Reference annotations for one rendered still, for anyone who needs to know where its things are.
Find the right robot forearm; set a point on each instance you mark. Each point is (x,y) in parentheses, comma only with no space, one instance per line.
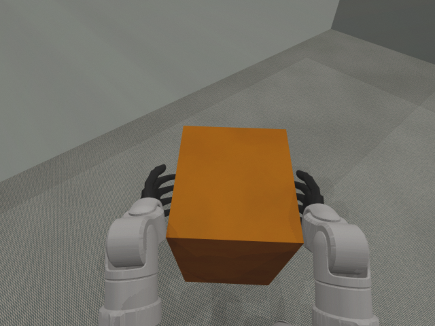
(341,269)

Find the left robot hand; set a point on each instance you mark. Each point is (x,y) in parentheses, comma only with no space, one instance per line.
(152,184)

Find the carton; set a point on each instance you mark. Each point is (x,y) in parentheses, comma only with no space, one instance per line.
(234,214)

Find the right robot hand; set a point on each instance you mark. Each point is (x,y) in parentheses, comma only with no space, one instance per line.
(311,191)

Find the left robot forearm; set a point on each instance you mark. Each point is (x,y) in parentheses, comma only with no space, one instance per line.
(131,266)

